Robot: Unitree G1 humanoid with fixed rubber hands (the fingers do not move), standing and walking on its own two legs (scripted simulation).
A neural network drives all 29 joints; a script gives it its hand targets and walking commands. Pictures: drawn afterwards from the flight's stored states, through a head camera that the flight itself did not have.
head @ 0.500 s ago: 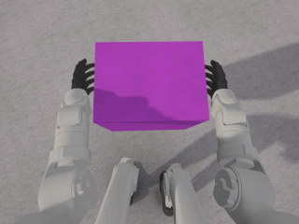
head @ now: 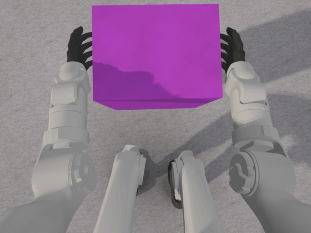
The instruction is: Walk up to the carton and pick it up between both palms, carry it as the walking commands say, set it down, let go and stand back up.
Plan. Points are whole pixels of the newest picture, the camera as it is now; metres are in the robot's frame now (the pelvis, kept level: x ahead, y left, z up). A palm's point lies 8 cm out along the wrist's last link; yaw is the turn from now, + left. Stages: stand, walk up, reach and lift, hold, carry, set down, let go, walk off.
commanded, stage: set down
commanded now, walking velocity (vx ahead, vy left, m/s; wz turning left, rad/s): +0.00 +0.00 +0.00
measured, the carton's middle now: (155, 69) +0.51 +0.04 -0.18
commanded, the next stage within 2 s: none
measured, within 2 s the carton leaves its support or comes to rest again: rests again in 1.62 s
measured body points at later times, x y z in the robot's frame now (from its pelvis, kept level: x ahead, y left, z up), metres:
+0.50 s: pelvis -0.01 +0.00 -0.06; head +0.33 +0.01 +0.23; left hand +0.52 +0.22 -0.19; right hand +0.55 -0.14 -0.19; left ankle +0.10 +0.11 -0.48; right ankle +0.08 -0.10 -0.48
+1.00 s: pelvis +0.00 +0.00 -0.12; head +0.37 +0.01 +0.13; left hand +0.54 +0.22 -0.28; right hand +0.58 -0.14 -0.28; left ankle +0.10 +0.11 -0.48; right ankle +0.08 -0.10 -0.48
